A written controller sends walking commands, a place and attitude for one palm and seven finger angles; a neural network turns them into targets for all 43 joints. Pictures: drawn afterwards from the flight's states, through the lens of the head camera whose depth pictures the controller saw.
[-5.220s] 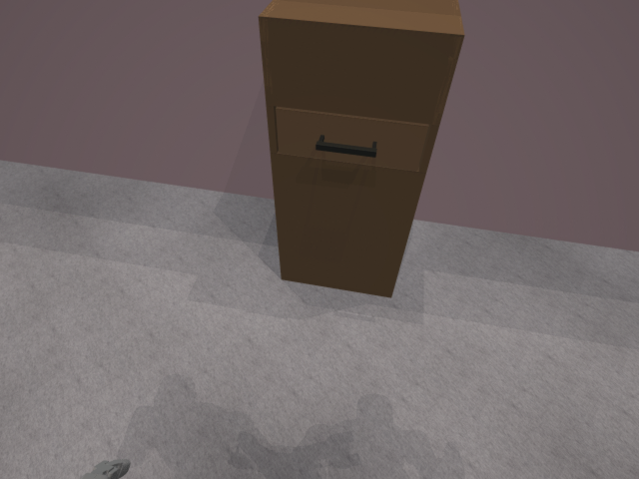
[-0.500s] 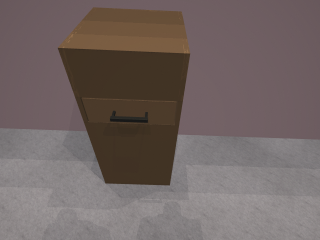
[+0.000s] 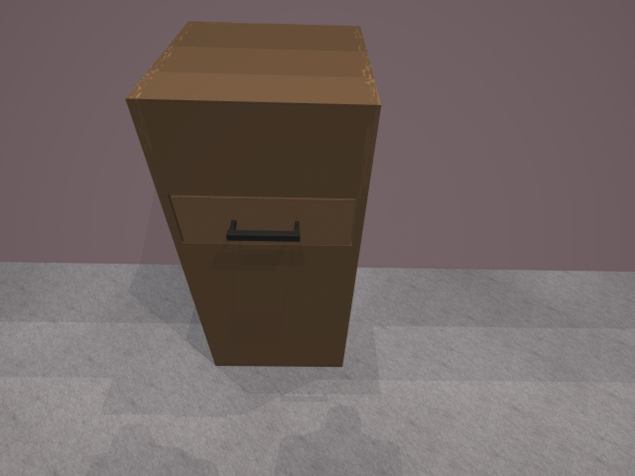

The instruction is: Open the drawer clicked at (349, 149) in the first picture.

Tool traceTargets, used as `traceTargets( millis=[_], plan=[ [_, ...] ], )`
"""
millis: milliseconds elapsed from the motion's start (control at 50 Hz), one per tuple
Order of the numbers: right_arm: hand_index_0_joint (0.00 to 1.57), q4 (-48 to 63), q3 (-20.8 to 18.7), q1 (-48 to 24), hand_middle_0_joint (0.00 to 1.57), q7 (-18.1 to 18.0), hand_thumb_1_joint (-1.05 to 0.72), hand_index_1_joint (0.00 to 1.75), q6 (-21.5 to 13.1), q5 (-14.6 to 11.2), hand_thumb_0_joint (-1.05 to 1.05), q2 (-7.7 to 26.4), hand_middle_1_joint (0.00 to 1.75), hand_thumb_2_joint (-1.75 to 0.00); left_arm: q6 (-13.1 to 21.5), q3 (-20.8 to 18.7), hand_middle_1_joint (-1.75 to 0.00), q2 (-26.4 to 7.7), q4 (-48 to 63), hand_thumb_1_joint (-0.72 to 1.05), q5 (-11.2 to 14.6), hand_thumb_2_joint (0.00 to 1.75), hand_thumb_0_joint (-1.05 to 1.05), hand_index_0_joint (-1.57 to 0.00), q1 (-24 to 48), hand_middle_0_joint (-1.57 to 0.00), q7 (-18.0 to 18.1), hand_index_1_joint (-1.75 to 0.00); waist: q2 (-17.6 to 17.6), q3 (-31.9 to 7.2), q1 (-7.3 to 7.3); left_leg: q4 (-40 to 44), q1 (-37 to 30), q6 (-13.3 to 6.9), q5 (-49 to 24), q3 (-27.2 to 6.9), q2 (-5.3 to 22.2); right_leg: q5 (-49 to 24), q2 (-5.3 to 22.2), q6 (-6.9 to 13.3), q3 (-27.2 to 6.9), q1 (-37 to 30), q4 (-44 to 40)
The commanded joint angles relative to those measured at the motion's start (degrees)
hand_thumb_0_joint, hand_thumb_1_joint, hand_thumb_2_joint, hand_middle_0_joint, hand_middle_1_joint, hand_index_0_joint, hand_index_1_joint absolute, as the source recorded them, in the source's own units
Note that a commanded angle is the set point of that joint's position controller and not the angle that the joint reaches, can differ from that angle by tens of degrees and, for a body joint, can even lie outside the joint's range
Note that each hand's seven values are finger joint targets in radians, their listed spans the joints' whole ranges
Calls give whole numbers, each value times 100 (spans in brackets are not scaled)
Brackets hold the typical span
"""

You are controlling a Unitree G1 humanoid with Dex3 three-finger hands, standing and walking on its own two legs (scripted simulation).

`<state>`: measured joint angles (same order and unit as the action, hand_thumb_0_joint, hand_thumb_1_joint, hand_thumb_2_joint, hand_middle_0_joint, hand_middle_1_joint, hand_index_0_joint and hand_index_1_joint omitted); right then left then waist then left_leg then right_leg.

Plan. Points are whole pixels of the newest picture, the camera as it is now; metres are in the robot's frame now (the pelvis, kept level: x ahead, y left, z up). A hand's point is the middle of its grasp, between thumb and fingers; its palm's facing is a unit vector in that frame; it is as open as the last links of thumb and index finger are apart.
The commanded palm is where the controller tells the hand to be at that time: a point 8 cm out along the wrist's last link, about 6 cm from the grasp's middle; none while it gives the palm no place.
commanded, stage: shuffle to correct the standing spot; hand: left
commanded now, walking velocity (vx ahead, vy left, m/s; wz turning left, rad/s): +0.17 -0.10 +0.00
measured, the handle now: (264, 230) +0.63 +0.15 -0.10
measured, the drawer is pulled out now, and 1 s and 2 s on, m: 0.00 0.00 0.00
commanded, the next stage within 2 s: come to a stop and stand still in 0.80 s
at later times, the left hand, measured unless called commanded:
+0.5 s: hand out of the picture -0.01 +0.12 -0.19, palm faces +0.15 -0.99 -0.07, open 7.3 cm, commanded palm none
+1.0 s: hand (251, 406) +0.28 +0.12 -0.17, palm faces +0.01 -0.97 -0.23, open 7.3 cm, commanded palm none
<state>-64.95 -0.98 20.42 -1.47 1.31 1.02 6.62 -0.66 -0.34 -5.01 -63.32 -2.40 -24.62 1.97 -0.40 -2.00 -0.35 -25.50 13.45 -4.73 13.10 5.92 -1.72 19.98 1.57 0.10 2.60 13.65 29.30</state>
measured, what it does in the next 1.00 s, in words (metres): walks ahead: left foot, then right foot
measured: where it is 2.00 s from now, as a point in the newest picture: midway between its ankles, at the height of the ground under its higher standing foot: outside the picture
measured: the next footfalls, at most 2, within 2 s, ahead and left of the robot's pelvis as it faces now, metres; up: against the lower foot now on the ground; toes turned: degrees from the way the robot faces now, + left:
left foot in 0.48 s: +0.15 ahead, +0.10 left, +0.00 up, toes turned +12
right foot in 0.92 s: +0.28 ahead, -0.17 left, +0.00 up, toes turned -5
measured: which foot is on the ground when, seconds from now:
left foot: down 0.00-0.16, up 0.18-0.46, down 0.48-0.92, up 0.94-1.00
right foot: down 0.00-0.48, up 0.50-0.90, down 0.92-1.00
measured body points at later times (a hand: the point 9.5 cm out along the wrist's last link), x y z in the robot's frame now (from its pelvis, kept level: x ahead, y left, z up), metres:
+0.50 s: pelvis +0.08 +0.00 -0.02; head +0.09 +0.03 +0.43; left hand -0.02 +0.18 -0.18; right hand +0.12 -0.23 -0.16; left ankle +0.11 +0.09 -0.74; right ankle +0.00 -0.11 -0.74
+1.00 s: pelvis +0.19 -0.06 -0.01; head +0.22 -0.08 +0.43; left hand +0.28 +0.18 -0.15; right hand +0.12 -0.28 -0.18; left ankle +0.11 +0.07 -0.71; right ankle +0.24 -0.17 -0.74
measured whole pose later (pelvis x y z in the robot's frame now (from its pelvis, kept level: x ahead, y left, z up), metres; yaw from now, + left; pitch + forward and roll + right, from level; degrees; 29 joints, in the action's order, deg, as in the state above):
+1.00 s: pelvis +0.19 -0.06 -0.01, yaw +3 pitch +0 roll -1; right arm -65.0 -3.2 21.0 -2.5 2.0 0.8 9.0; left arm 0.0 -2.7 -8.8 -56.1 -1.6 -8.5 0.6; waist -3.8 3.9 -3.5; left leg -49.2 16.6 1.4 31.3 3.9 6.1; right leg 13.0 2.4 1.2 7.9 19.9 32.7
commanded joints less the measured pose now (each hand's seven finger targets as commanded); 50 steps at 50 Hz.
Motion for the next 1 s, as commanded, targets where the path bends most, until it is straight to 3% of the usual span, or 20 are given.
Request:
traceTargets(
  millis=[0,80,140,160,200,240,340,400,420,440,460,480,540,640,800,860,880,900,920,980],
  plan=[
    [20,293,-266,81,20,-76,-90,30,-100,29,0,971,30,-90,-7,-114,-30,-121,85,90,4,90,0,-20,-752,-20,-71,-30,-495,1094,137,1843,1207,-185,3017,-1705,1529,131,-133,84,315,-55,409],
    [20,319,-258,81,20,-89,-90,30,-115,32,0,767,30,-90,45,-179,-30,-199,91,90,19,90,0,-20,-941,-20,-83,-30,-147,1126,164,1129,1208,-31,2541,-1224,1148,400,77,240,-79,-351,-685],
    [20,574,-141,-211,20,-9,-90,30,-112,7,0,304,30,-90,135,-288,-30,-698,18,90,65,90,0,-20,-1110,-20,36,-30,1763,1258,273,-1468,1920,247,1277,-45,234,2657,1492,932,-2321,-239,-2370],
    [20,665,-169,-385,20,22,-90,30,-112,15,0,383,30,-90,171,-293,-30,-696,68,90,93,90,0,-20,-1006,-20,82,-30,1554,1264,262,-2374,1950,211,1331,-229,347,2543,1728,1095,-2523,-11,-2619],
    [20,631,-199,-297,20,77,-90,30,-160,15,0,355,30,-90,278,-287,-30,-605,128,90,90,90,0,-20,-712,-20,60,-30,665,1065,40,-3116,2180,194,1015,-349,495,1384,1610,1129,-1925,-298,-2338],
    [20,591,-205,-322,20,113,-90,30,-186,23,0,284,30,-90,350,-262,-30,-565,133,90,73,90,0,-20,-608,-20,35,-30,275,930,13,-3117,2204,259,753,-279,565,147,1374,1071,-1165,-617,-2038],
    [20,758,-165,-676,20,98,-90,30,-256,10,0,150,30,-90,354,-255,-30,-613,-40,90,26,90,0,-20,-841,-20,2,-30,543,829,176,-1948,1833,304,854,-15,616,-1473,1340,1109,-679,-904,-1601],
    [20,568,-137,-176,20,54,-90,30,-318,26,0,181,30,-90,278,-243,-30,-605,-24,90,55,90,0,-20,-574,-20,-45,-30,812,704,-57,-735,474,283,195,324,440,-1488,960,803,-211,-304,-1019],
    [20,383,-156,283,20,21,-90,30,-357,39,0,300,30,-90,252,-233,-30,-560,-7,90,82,90,0,-20,-515,-20,-64,-30,540,529,-237,-276,-309,267,-172,303,431,-1544,735,640,-8,-15,-384],
    [20,200,-246,837,20,-40,-90,30,-401,65,0,717,30,-90,236,-207,-30,-409,47,90,96,90,0,-20,-591,-20,-101,-30,-278,188,-404,91,-1323,42,-356,-598,1106,-1185,448,389,221,663,713],
    [20,118,-379,1370,20,-99,-90,30,-418,90,0,1339,30,-90,219,-144,-30,-176,208,90,102,90,0,-20,-607,-20,-141,-30,-1646,-100,-491,742,-2058,-517,-661,-2579,2615,682,1,73,598,1881,2078],
    [20,101,-391,1452,20,-139,-90,30,-353,74,0,1502,30,-90,178,-169,-30,-408,420,90,33,90,0,-20,-232,-20,-140,-30,-1265,120,-587,1159,-1721,-913,-450,-3081,3105,1351,11,138,181,2136,3128],
    [20,238,-205,548,20,-151,-90,30,-407,70,0,920,30,-90,101,-252,-30,-415,449,90,-17,90,0,-20,208,-20,-203,-30,-564,1046,-207,1386,-105,-620,-746,-1946,2569,301,494,67,-235,2056,3652],
    [20,293,-208,319,20,-176,-90,30,-483,50,0,876,30,-90,-36,-257,-30,-285,471,90,45,90,0,-20,210,-20,-272,-30,-604,543,-5,1156,-348,-361,-2006,-574,1969,-484,476,-193,-15,1614,2642],
    [20,203,-397,421,20,-154,-90,30,-289,121,0,1079,30,-90,-72,-329,-30,-537,933,90,82,90,0,-20,1207,-20,-299,-30,-845,723,-232,740,-327,-221,-1991,-487,2052,-435,284,-170,341,963,672],
    [20,194,-447,391,20,-124,-90,30,-215,72,0,1083,30,-90,-5,-398,-30,-836,757,90,82,90,0,-20,595,-20,-261,-30,-301,330,74,-213,141,190,-1512,-263,1664,-1504,106,-88,430,-462,-443],
    [20,208,-415,508,20,-93,-90,30,-196,27,0,888,30,-90,41,-464,-30,-1167,686,90,56,90,0,-20,281,-20,-202,-30,500,-26,198,-1129,740,443,-562,164,1223,-2541,797,136,-219,-1321,-585],
    [20,351,-291,548,20,-67,-90,30,-164,2,0,414,30,-90,67,-539,-30,-1626,607,90,51,90,0,-20,9,-20,-129,-30,1759,-444,271,-2431,1491,643,2022,477,520,-3788,1858,678,-1182,-1924,-675],
    [20,462,-251,339,20,-132,-90,30,-81,-30,0,452,30,-90,92,-489,-30,-1559,644,90,112,90,0,-20,1,-20,-81,-30,1258,-534,318,-3082,1182,564,2557,-180,560,-4190,2058,975,-1200,-1305,-789],
    [20,285,-225,417,20,-72,-90,30,34,-60,0,337,30,-90,144,-362,-30,-1168,788,90,119,90,0,-20,1017,-20,46,-30,1129,-144,-61,-3422,923,569,1804,-463,709,-3987,1718,950,-729,-490,-828]
  ],
)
